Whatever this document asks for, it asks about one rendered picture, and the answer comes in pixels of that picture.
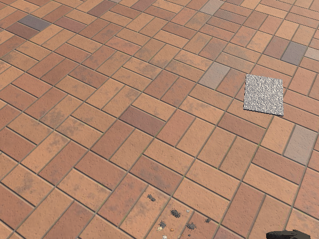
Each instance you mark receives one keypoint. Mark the right robot hand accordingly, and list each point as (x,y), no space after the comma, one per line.
(295,234)

